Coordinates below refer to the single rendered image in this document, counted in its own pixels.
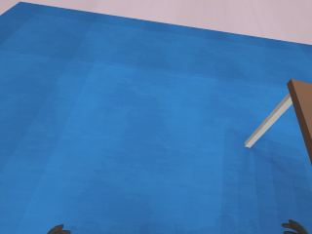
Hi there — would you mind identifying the table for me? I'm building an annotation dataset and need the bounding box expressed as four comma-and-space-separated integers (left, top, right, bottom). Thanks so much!
245, 79, 312, 166

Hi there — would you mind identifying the left robot hand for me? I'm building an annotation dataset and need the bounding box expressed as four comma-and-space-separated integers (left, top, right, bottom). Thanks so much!
47, 224, 71, 234

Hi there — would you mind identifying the right robot hand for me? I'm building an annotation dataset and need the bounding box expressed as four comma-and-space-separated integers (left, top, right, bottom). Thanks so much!
282, 219, 309, 234

